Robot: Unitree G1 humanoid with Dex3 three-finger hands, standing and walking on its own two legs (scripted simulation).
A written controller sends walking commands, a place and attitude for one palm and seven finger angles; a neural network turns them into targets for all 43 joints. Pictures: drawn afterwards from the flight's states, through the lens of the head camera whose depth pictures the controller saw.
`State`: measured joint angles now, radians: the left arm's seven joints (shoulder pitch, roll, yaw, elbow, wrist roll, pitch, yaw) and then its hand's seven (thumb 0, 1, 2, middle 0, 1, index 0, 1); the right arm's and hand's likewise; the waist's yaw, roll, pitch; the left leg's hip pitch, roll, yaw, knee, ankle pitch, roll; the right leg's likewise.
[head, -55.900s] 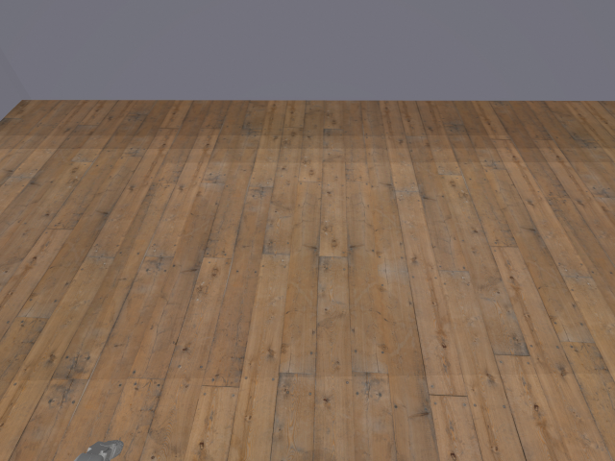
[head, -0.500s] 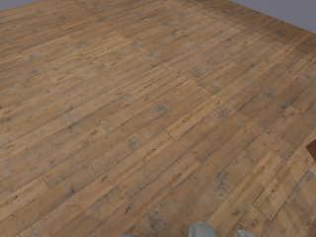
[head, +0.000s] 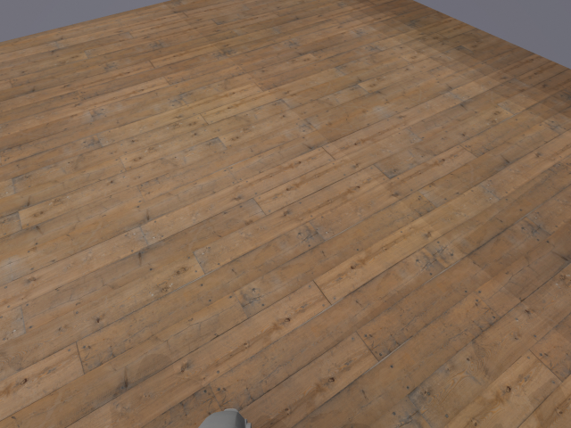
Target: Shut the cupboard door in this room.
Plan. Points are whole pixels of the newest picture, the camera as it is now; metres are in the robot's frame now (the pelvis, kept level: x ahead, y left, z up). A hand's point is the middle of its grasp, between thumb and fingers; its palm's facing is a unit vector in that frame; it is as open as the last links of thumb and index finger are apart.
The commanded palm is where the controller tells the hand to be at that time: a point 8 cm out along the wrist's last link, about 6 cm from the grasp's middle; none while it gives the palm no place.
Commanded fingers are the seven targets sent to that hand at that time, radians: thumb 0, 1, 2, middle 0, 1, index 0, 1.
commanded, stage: turn to face it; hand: left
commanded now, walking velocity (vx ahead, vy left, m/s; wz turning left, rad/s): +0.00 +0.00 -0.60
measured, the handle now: out of the picture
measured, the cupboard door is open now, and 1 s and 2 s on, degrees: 55 55 55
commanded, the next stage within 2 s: none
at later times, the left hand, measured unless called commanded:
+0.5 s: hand (176, 414) +0.16 +0.19 -0.18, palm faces -0.20 -0.95 -0.24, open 7.4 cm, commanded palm none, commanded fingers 0.00 0.90 0.90 -0.20 -0.30 -0.20 -0.30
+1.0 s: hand (245, 299) +0.35 +0.10 -0.15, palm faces -0.60 -0.76 -0.24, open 7.4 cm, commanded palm none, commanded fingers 0.00 0.90 0.90 -0.20 -0.30 -0.20 -0.30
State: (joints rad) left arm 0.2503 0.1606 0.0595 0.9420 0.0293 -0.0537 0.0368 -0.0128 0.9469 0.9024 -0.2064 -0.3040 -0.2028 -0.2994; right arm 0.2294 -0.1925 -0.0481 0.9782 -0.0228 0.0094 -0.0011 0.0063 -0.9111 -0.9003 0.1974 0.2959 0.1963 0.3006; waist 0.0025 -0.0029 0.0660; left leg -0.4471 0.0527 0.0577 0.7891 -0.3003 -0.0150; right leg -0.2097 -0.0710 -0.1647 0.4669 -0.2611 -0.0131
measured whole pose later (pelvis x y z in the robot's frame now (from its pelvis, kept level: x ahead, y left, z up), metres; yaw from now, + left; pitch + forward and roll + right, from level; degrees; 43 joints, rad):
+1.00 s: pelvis +0.10 +0.03 -0.01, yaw -36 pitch +0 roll -2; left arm 0.05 0.27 0.07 0.84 0.03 0.07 -0.03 0.01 0.91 0.90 -0.20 -0.30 -0.20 -0.30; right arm 0.29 -0.24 -0.04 0.92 -0.03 0.03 -0.02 0.00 -0.90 -0.90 0.21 0.30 0.20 0.30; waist -0.05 0.03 0.10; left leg -0.22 0.16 0.25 0.59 -0.35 0.00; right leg -0.30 -0.02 -0.07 0.66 -0.34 0.02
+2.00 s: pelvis +0.12 +0.02 -0.01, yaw -70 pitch +2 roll +0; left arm 0.18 0.22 0.06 0.89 0.03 0.04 0.00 0.01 0.90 0.90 -0.21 -0.30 -0.20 -0.30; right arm 0.18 -0.25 -0.05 0.87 -0.01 0.05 -0.02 0.01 -0.91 -0.90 0.20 0.30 0.20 0.30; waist -0.01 0.00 0.07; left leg -0.43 0.06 0.04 0.82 -0.41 -0.08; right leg -0.27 0.01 0.07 0.54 -0.29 0.01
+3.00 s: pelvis +0.14 -0.09 +0.01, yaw -88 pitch +0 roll -2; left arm 0.15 0.22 0.07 1.00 0.03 0.04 -0.04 0.01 0.91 0.90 -0.20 -0.30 -0.20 -0.30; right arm 0.44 -0.15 -0.02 1.05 -0.04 -0.04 -0.03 0.00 -0.90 -0.90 0.20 0.30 0.20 0.30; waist -0.05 -0.03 0.06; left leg -0.04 0.11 0.20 0.34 -0.29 -0.02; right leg -0.57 -0.08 -0.04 0.89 -0.18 0.02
